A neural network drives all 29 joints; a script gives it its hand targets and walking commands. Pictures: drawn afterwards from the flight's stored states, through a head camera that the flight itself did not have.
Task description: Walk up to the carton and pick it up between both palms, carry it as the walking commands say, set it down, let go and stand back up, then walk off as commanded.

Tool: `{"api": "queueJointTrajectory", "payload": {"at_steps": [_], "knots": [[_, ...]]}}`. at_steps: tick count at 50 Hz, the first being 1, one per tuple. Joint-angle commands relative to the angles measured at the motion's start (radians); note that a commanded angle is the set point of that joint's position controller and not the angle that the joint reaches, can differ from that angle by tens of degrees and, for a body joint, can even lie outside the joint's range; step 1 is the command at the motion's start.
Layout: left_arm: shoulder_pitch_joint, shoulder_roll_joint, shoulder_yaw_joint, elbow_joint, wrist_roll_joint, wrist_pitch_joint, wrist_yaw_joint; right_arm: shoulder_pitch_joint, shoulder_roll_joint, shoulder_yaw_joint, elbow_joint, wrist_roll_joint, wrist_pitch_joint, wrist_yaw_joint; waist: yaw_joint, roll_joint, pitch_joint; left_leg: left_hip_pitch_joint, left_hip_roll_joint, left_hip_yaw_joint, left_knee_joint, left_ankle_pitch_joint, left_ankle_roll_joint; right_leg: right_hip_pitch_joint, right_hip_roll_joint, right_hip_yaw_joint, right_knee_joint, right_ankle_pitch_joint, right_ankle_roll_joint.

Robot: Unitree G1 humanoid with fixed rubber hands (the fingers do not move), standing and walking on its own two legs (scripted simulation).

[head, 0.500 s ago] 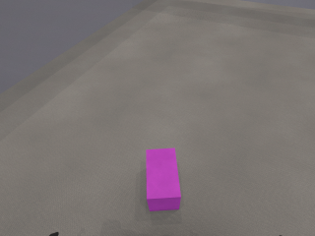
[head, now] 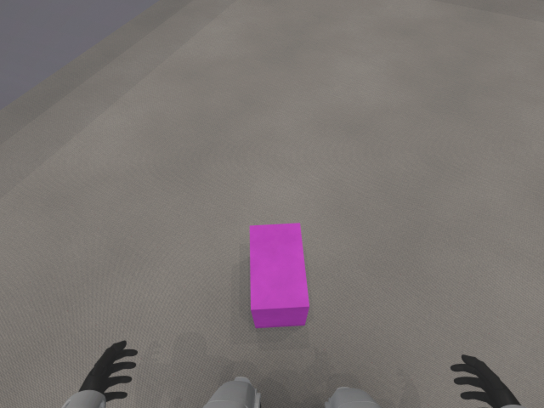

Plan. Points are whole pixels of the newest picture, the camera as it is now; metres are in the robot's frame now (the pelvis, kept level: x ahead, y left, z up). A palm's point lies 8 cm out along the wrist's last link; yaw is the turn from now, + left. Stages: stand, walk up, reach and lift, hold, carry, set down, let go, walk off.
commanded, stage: reach and lift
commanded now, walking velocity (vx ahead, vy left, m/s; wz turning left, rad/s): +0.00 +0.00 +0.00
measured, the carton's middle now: (277, 276) +0.55 +0.01 -0.64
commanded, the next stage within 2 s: none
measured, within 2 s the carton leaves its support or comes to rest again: neither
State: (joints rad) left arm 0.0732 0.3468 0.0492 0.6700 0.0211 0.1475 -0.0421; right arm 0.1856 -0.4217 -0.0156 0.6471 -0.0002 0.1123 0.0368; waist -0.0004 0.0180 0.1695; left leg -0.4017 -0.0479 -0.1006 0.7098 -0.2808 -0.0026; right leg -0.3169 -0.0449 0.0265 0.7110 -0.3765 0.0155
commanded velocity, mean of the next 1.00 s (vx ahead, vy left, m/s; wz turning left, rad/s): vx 0.00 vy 0.00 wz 0.00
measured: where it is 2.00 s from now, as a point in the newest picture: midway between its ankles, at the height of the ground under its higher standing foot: outside the picture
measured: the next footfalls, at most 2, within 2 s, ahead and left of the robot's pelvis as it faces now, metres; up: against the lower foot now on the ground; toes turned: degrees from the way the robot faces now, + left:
none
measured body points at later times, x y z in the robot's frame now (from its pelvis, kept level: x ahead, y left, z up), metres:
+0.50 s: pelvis +0.03 -0.02 -0.01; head +0.18 -0.01 +0.41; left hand +0.28 +0.24 -0.13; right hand +0.26 -0.29 -0.12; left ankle +0.06 +0.12 -0.72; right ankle +0.01 -0.16 -0.72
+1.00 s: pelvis -0.01 -0.01 -0.04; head +0.23 +0.00 +0.34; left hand +0.39 +0.22 -0.16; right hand +0.37 -0.24 -0.15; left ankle +0.06 +0.12 -0.72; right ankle +0.01 -0.16 -0.72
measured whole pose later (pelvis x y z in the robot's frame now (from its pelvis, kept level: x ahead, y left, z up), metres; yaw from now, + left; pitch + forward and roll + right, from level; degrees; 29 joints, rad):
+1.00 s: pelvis -0.01 -0.01 -0.04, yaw -1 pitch +30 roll -1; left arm -0.64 0.26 0.18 0.79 0.01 0.10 0.04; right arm -0.59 -0.31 -0.06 0.75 0.01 0.11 -0.03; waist 0.00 -0.02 0.02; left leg -1.14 -0.03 -0.10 0.86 -0.25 -0.03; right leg -1.07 -0.02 0.03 0.89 -0.34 0.04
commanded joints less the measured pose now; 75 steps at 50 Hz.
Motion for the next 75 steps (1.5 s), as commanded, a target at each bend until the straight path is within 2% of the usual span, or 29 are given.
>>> {"api": "queueJointTrajectory", "payload": {"at_steps": [1,4,6,8,11,14,17,20,22,27,30,31,32,36,37,41,47,49,50,51,52,53,54,58,59,61,69,70,75], "knots": [[-0.04,0.114,0.192,-0.178,0.079,-0.006,0.014,-0.146,-0.105,-0.159,-0.169,-0.072,-0.004,0.022,0.009,-0.125,-0.148,0.225,-0.011,0.185,-0.108,-0.036,-0.038,-0.168,0.05,-0.038,-0.211,-0.069,-0.014],[-0.109,0.075,0.199,-0.211,0.088,-0.015,0.042,-0.246,-0.077,-0.159,-0.086,-0.051,-0.018,0.042,0.039,0.039,-0.139,0.12,0.004,0.181,-0.086,-0.019,-0.048,-0.165,0.078,-0.052,-0.116,-0.028,-0.004],[-0.097,0.039,0.18,-0.204,0.078,-0.033,0.06,-0.239,-0.106,-0.186,-0.07,-0.061,-0.026,0.045,0.015,0.077,-0.224,0.1,0.01,0.156,-0.072,0.003,-0.058,-0.154,0.09,-0.065,-0.059,0.049,-0.007],[-0.181,0.041,0.166,-0.237,0.04,-0.052,0.065,-0.307,-0.043,-0.141,-0.086,-0.031,-0.045,0.039,0.031,0.006,-0.271,0.093,0.007,0.147,-0.015,0.085,-0.05,-0.186,0.082,-0.054,-0.038,0.106,0.009],[-0.164,0.052,0.176,-0.187,0.038,-0.059,0.081,-0.304,-0.063,-0.177,-0.049,-0.031,-0.049,0.024,0.043,0.064,-0.309,0.052,0.004,0.143,0.006,0.18,-0.057,-0.19,0.097,-0.054,0.009,0.187,0.012],[-0.19,0.04,0.178,-0.16,-0.007,-0.081,0.082,-0.332,-0.052,-0.158,-0.061,-0.052,-0.058,0.005,0.034,-0.056,-0.392,0.009,0.005,0.139,0.062,0.292,-0.05,-0.198,0.095,-0.046,0.042,0.323,0.039],[-0.186,0.031,0.192,-0.117,0.025,-0.075,0.096,-0.346,-0.003,-0.117,0.001,-0.008,-0.05,0.002,0.071,0.039,-0.409,-0.032,0.006,0.119,0.086,0.378,-0.058,-0.3,0.1,-0.036,0.079,0.328,0.023],[-0.245,0.023,0.189,-0.103,0.015,-0.084,0.086,-0.383,-0.022,-0.154,-0.03,-0.039,-0.059,-0.024,0.048,0.002,-0.476,-0.046,0.017,0.117,0.129,0.432,-0.057,-0.31,0.097,-0.019,0.086,0.406,0.035],[-0.242,0.037,0.21,-0.088,0.012,-0.095,0.085,-0.404,0.007,-0.112,-0.023,-0.007,-0.07,-0.022,0.099,0.052,-0.54,-0.06,0.005,0.112,0.144,0.532,-0.063,-0.363,0.103,-0.02,0.126,0.449,0.033],[-0.332,0.083,0.252,-0.027,0.023,-0.124,0.059,-0.483,0.022,-0.133,-0.064,-0.028,-0.079,-0.067,0.067,-0.074,-0.644,-0.282,-0.004,0.136,0.184,0.461,-0.051,-0.25,0.09,0.005,0.157,0.608,0.051],[-0.47,0.077,0.243,-0.025,0.009,-0.135,0.046,-0.601,0.101,-0.116,-0.089,0.012,-0.073,-0.085,0.072,-0.074,-0.67,-0.414,0.003,0.133,0.182,0.394,-0.037,-0.293,0.079,0.019,0.161,0.579,0.044],[-0.464,0.079,0.258,-0.019,0.009,-0.138,0.046,-0.608,0.102,-0.095,-0.081,0.012,-0.072,-0.087,0.113,-0.089,-0.675,-0.433,-0.003,0.133,0.188,0.386,-0.035,-0.291,0.08,0.016,0.17,0.564,0.05],[-0.537,0.05,0.218,-0.035,-0.019,-0.134,0.045,-0.607,0.115,-0.099,-0.05,0.035,-0.069,-0.088,0.067,-0.058,-0.69,-0.401,0.003,0.123,0.196,0.43,-0.031,-0.364,0.085,0.009,0.172,0.555,0.047],[-0.665,0.078,0.246,-0.042,-0.015,-0.113,0.057,-0.775,0.053,-0.155,-0.038,0.041,-0.05,-0.094,0.061,0.015,-0.728,-0.369,0.002,0.124,0.195,0.366,-0.045,-0.506,0.102,-0.032,0.181,0.357,0.039],[-0.61,0.081,0.277,0.013,0.004,-0.099,0.058,-0.766,0.079,-0.139,-0.042,0.066,-0.043,-0.092,0.109,0.024,-0.751,-0.321,-0.006,0.14,0.21,0.424,-0.043,-0.554,0.104,-0.034,0.165,0.359,0.038],[-0.757,0.051,0.273,-0.001,-0.021,-0.074,0.076,-0.894,-0.014,-0.205,0.011,0.044,-0.025,-0.085,0.053,0.029,-0.827,-0.265,-0.008,0.124,0.194,0.381,-0.058,-0.636,0.12,-0.067,0.169,0.263,0.029],[-0.987,0.011,0.25,0.02,-0.021,-0.061,0.092,-1.12,-0.016,-0.221,0.067,0.083,-0.014,-0.065,0.045,0.08,-0.777,-0.324,-0.002,0.142,0.198,0.216,-0.061,-0.754,0.113,-0.059,0.167,0.149,0.023],[-1.039,0.009,0.248,-0.016,-0.024,-0.072,0.1,-1.132,-0.014,-0.236,0.086,0.089,-0.022,-0.063,0.035,0.106,-0.862,-0.268,0.003,0.122,0.195,0.33,-0.072,-0.769,0.123,-0.076,0.2,0.213,0.022],[-0.994,0.012,0.276,0.037,0.013,-0.07,0.108,-1.145,0.003,-0.221,0.081,0.097,-0.031,-0.051,0.099,0.107,-0.873,-0.211,-0.005,0.134,0.193,0.344,-0.064,-0.794,0.123,-0.083,0.175,0.204,0.029],[-1.038,-0.019,0.26,0.043,-0.004,-0.066,0.112,-1.193,-0.004,-0.214,0.099,0.09,-0.035,-0.048,0.071,0.085,-0.863,-0.225,-0.006,0.13,0.205,0.349,-0.06,-0.804,0.126,-0.081,0.182,0.217,0.029],[-1.033,-0.016,0.274,0.083,0.0,-0.069,0.108,-1.195,0.031,-0.2,0.114,0.108,-0.032,-0.048,0.098,0.071,-0.874,-0.242,-0.012,0.131,0.204,0.389,-0.05,-0.805,0.125,-0.074,0.18,0.244,0.032],[-1.095,-0.006,0.286,0.044,0.011,-0.075,0.116,-1.225,-0.038,-0.255,0.096,0.067,-0.041,-0.053,0.051,0.073,-0.935,-0.206,-0.005,0.12,0.226,0.425,-0.065,-0.832,0.133,-0.083,0.194,0.247,0.033],[-1.12,0.004,0.303,0.067,0.027,-0.078,0.113,-1.254,0.011,-0.224,0.112,0.096,-0.041,-0.053,0.097,0.076,-0.917,-0.251,-0.01,0.137,0.233,0.434,-0.049,-0.85,0.13,-0.07,0.2,0.27,0.035],[-1.26,0.035,0.311,-0.03,0.024,-0.106,0.126,-1.351,0.0,-0.237,0.024,0.08,-0.064,-0.078,0.075,0.049,-1.196,-0.18,-0.017,0.13,0.277,0.639,-0.048,-0.752,0.138,-0.059,0.219,0.456,0.042],[-1.288,0.059,0.354,0.013,0.03,-0.103,0.126,-1.366,-0.001,-0.24,0.056,0.067,-0.066,-0.085,0.062,0.004,-1.196,-0.204,-0.014,0.129,0.311,0.644,-0.039,-0.808,0.134,-0.061,0.227,0.434,0.054],[-1.332,0.025,0.337,0.019,0.021,-0.102,0.125,-1.424,0.027,-0.222,0.046,0.105,-0.06,-0.092,0.087,0.07,-1.17,-0.229,-0.012,0.141,0.286,0.642,-0.031,-0.799,0.126,-0.039,0.217,0.457,0.042],[-1.427,0.022,0.373,0.136,0.014,-0.095,0.105,-1.626,0.083,-0.217,0.019,0.079,-0.03,-0.108,0.096,-0.061,-1.254,-0.387,-0.02,0.155,0.264,0.624,-0.012,-0.655,0.137,-0.039,0.228,0.567,0.05],[-1.427,-0.001,0.376,0.192,0.034,-0.09,0.098,-1.609,0.095,-0.223,0.137,0.087,-0.015,-0.107,0.125,-0.003,-1.095,-0.473,-0.021,0.165,0.252,0.595,-0.015,-0.706,0.131,-0.019,0.227,0.558,0.048],[-1.575,0.049,0.427,0.112,0.112,-0.099,0.119,-1.689,0.064,-0.289,0.146,0.038,-0.01,-0.109,0.13,0.053,-1.205,-0.252,-0.005,0.142,0.289,0.759,-0.024,-0.878,0.148,-0.037,0.212,0.548,0.055]]}}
